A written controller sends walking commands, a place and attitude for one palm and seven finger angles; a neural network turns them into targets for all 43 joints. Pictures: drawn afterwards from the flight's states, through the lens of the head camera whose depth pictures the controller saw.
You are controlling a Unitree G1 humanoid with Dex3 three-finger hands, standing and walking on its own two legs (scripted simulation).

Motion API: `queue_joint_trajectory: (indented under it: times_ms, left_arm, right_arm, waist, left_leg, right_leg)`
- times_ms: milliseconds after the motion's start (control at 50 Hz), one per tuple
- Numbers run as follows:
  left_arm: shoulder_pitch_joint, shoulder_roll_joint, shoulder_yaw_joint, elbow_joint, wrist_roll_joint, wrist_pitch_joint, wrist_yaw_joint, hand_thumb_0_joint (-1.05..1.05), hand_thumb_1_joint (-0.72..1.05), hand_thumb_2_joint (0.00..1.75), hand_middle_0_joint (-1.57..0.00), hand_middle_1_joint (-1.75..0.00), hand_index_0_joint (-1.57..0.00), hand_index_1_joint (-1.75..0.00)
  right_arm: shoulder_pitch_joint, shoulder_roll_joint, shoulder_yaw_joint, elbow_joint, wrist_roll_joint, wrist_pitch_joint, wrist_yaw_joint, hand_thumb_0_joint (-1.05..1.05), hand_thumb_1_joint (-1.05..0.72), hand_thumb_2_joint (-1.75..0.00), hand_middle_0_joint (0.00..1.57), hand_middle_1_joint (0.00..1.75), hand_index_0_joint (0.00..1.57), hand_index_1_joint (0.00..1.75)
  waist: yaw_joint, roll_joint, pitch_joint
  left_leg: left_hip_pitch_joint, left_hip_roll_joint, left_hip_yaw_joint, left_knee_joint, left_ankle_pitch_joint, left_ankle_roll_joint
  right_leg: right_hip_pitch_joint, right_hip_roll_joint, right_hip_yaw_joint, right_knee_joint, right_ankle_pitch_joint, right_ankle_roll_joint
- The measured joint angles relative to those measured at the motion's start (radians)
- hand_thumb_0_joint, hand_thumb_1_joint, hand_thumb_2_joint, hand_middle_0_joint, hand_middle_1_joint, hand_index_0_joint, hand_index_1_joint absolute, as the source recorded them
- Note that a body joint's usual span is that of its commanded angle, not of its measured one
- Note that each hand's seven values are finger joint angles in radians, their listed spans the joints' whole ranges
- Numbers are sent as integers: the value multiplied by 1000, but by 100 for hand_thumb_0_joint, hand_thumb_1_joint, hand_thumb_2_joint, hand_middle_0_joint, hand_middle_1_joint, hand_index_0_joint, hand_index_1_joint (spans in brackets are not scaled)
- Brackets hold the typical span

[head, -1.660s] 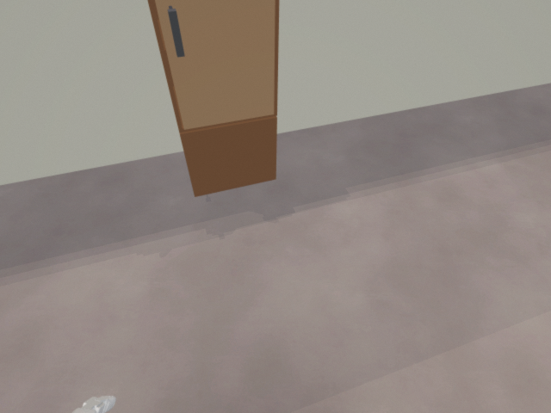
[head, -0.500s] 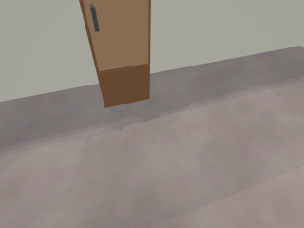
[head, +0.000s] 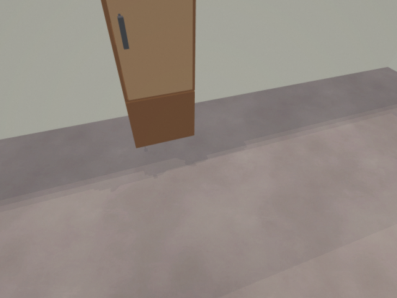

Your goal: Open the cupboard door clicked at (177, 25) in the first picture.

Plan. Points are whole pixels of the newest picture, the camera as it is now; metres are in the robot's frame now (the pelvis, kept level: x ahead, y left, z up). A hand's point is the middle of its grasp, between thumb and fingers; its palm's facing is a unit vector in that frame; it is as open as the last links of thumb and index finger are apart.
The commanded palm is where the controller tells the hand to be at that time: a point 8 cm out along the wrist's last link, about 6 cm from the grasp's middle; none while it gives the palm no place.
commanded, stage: walk to a spot facing it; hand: left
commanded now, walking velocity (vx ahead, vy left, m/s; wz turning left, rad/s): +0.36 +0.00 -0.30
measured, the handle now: (122, 31) +1.20 +0.44 +0.04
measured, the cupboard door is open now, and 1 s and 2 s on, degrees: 0 0 0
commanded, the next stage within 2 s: turn to face it in 1.10 s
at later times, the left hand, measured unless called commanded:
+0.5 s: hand out of the picture +0.05 +0.13 -0.17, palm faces -0.04 -0.99 -0.15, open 7.3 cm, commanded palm none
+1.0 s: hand (156, 186) +0.48 +0.17 -0.17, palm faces -0.18 -0.97 -0.15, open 7.3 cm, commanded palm none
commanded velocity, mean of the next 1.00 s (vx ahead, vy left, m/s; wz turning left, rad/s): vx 0.35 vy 0.00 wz -0.28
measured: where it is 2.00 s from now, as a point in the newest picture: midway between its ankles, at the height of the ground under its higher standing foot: (219, 239)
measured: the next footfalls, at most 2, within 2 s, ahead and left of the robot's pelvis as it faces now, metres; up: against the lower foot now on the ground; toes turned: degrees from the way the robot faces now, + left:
left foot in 0.66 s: +0.41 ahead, +0.06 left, +0.00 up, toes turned +0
right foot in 1.30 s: +0.58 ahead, -0.18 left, +0.00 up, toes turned -30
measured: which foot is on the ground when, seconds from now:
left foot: down 0.00-0.26, up 0.28-0.64, down 0.66-1.00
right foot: down 0.00-0.68, up 0.70-1.00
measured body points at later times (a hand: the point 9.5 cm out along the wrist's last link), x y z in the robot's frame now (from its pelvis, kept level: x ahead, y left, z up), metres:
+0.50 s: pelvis +0.15 -0.03 -0.01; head +0.17 -0.03 +0.44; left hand +0.06 +0.18 -0.15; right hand +0.16 -0.27 -0.16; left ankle +0.21 +0.09 -0.68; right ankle +0.02 -0.11 -0.74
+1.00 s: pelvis +0.38 +0.01 +0.00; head +0.38 +0.03 +0.45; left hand +0.49 +0.22 -0.16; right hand +0.31 -0.22 -0.15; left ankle +0.37 +0.06 -0.74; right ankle +0.40 -0.16 -0.65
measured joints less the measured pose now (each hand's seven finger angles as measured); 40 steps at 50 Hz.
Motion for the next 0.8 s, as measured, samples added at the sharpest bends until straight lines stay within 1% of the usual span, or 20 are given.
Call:
queue_joint_trajectory:
  times_ms: [80, 160, 220, 240, 260, 280, 300, 340, 360, 400, 460, 520, 580, 620, 660, 680, 700, 740, 760, 800]
  left_arm:
    - [74, -37, 6, 0, 7, 12, -17, 0, 91, 90, -20, -30, -20, -30]
    - [147, -73, 14, 1, 7, 7, -27, 0, 91, 90, -20, -30, -20, -30]
    - [185, -102, 19, 10, 7, 6, -31, 1, 91, 90, -20, -30, -20, -30]
    - [191, -113, 21, 10, 8, 1, -33, 1, 91, 90, -20, -30, -20, -30]
    - [192, -127, 23, 10, 9, -8, -34, 1, 91, 90, -20, -30, -20, -30]
    - [193, -136, 27, 8, 11, -23, -32, 1, 91, 90, -20, -30, -20, -30]
    - [199, -142, 29, 2, 8, -41, -26, 1, 91, 90, -20, -30, -20, -30]
    - [223, -152, 33, -6, 5, -72, -10, 1, 91, 90, -20, -30, -20, -30]
    - [239, -159, 33, -6, 4, -79, -3, 0, 91, 90, -20, -30, -20, -30]
    - [273, -175, 29, 5, 8, -83, 6, 0, 91, 90, -20, -30, -20, -30]
    - [319, -203, 20, 38, 12, -80, 12, 0, 91, 90, -20, -30, -20, -30]
    - [348, -222, 16, 68, 13, -75, 15, 0, 91, 90, -20, -30, -20, -30]
    - [359, -225, 19, 83, 12, -74, 19, 0, 91, 90, -20, -30, -21, -30]
    - [360, -218, 25, 88, 10, -74, 21, 0, 91, 90, -20, -30, -21, -30]
    - [365, -209, 32, 93, 9, -74, 21, 0, 91, 90, -20, -30, -21, -30]
    - [358, -203, 38, 97, 5, -69, 20, 0, 91, 90, -20, -30, -21, -30]
    - [340, -196, 43, 96, 0, -61, 18, 1, 91, 90, -20, -30, -21, -30]
    - [295, -182, 49, 80, -3, -51, 16, 1, 91, 90, -20, -30, -20, -30]
    - [271, -174, 52, 68, -2, -48, 14, 1, 91, 90, -20, -30, -20, -30]
    - [219, -160, 61, 36, 6, -43, 7, 1, 91, 90, -20, -29, -20, -30]
  right_arm:
    - [57, 39, -2, -3, -6, 5, 7, 0, -90, -90, 20, 30, 20, 30]
    - [118, 80, -8, -6, -4, -11, 7, 0, -90, -90, 20, 30, 20, 30]
    - [166, 104, -19, -3, -2, -24, 5, 0, -90, -90, 20, 30, 20, 30]
    - [183, 107, -21, 0, -1, -26, 3, 0, -90, -90, 21, 30, 20, 30]
    - [201, 106, -24, 7, -1, -26, 2, 0, -90, -90, 21, 30, 20, 30]
    - [218, 110, -26, 19, 2, -22, 1, 0, -90, -90, 21, 30, 20, 30]
    - [229, 116, -25, 32, 1, -14, 2, 0, -90, -90, 20, 30, 20, 30]
    - [230, 128, -25, 54, -1, -1, 6, 0, -90, -90, 20, 30, 20, 30]
    - [221, 132, -28, 55, -1, 1, 7, 1, -90, -90, 20, 30, 20, 30]
    - [190, 132, -35, 43, -4, -1, 9, 1, -90, -90, 20, 30, 20, 30]
    - [125, 128, -47, -1, -2, -5, 15, 1, -91, -90, 20, 30, 20, 30]
    - [56, 131, -52, -47, 3, -13, 23, 1, -91, -90, 20, 30, 20, 30]
    - [-5, 141, -50, -81, 8, -22, 29, 1, -91, -90, 20, 30, 19, 30]
    - [-35, 152, -47, -100, 10, -33, 30, 1, -91, -90, 20, 30, 19, 30]
    - [-48, 161, -42, -116, 6, -54, 27, 0, -91, -90, 20, 30, 19, 30]
    - [-51, 167, -42, -119, 0, -67, 22, 0, -91, -90, 20, 30, 20, 30]
    - [-49, 173, -42, -121, -6, -76, 17, 0, -91, -90, 20, 30, 20, 30]
    - [-33, 180, -40, -114, -4, -78, 11, 0, -91, -90, 20, 30, 20, 30]
    - [-18, 183, -40, -106, -2, -75, 6, 0, -91, -90, 20, 30, 20, 30]
    - [21, 189, -43, -88, 0, -75, -5, 0, -91, -90, 20, 30, 20, 30]
  waist:
    - [4, 0, -35]
    - [6, -15, -28]
    - [3, -15, -15]
    - [-2, -6, -7]
    - [-9, 18, 1]
    - [-13, 31, 3]
    - [-7, 31, 4]
    - [16, 16, 7]
    - [26, 8, 10]
    - [34, 0, 17]
    - [26, 0, 24]
    - [20, 7, 35]
    - [26, 8, 51]
    - [32, 0, 60]
    - [29, -9, 61]
    - [19, -17, 62]
    - [17, -24, 66]
    - [24, -32, 66]
    - [26, -35, 61]
    - [25, -35, 50]
  left_leg:
    - [-11, 10, 20, 63, -85, 6]
    - [-5, 13, 55, 113, -114, 1]
    - [26, 25, 90, 125, -164, -10]
    - [31, 35, 92, 140, -181, -17]
    - [23, 55, 79, 177, -205, -18]
    - [-11, 69, 71, 261, -221, -10]
    - [-58, 68, 65, 374, -239, -1]
    - [-154, 55, 61, 582, -238, 10]
    - [-199, 53, 66, 654, -222, 12]
    - [-285, 57, 78, 723, -177, 8]
    - [-398, 73, 88, 706, -99, -4]
    - [-464, 86, 97, 593, -15, -6]
    - [-471, 83, 112, 435, 48, 7]
    - [-440, 64, 124, 343, 67, 25]
    - [-366, 38, 135, 249, 87, 46]
    - [-352, 27, 139, 261, 68, 90]
    - [-350, 24, 147, 299, 32, 109]
    - [-306, 23, 171, 309, -20, 115]
    - [-272, 20, 182, 283, -24, 105]
    - [-205, 11, 196, 212, -16, 102]
  right_leg:
    - [-21, 11, 19, 67, -82, -10]
    - [-58, 6, 33, 177, -128, -27]
    - [-95, -9, -18, 245, -189, -25]
    - [-91, -9, -37, 235, -160, -25]
    - [-79, 5, -56, 231, -148, -30]
    - [-68, 15, -73, 229, -161, -37]
    - [-55, 17, -81, 222, -179, -44]
    - [-14, 19, -75, 177, -188, -53]
    - [10, 20, -66, 143, -178, -50]
    - [58, 22, -46, 74, -158, -54]
    - [127, 23, -21, -21, -136, -50]
    - [194, 24, -7, -92, -134, -39]
    - [257, 24, 0, -131, -156, -24]
    - [289, 17, 4, -123, -194, -12]
    - [283, 9, 6, -19, -264, -6]
    - [243, 1, 0, 109, -299, -10]
    - [171, -1, 5, 302, -309, -20]
    - [13, 0, 16, 652, -266, -41]
    - [-60, -8, 9, 764, -218, -44]
    - [-188, -33, -17, 868, -135, -42]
